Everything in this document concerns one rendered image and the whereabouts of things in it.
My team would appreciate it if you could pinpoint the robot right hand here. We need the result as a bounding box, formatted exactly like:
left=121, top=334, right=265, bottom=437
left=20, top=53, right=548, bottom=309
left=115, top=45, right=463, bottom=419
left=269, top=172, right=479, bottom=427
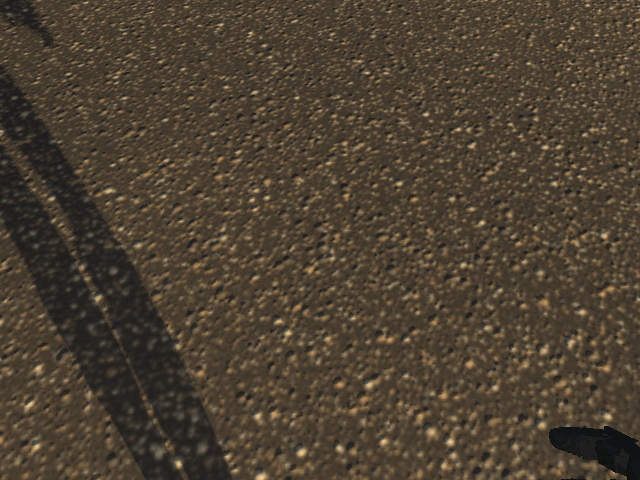
left=549, top=426, right=640, bottom=480

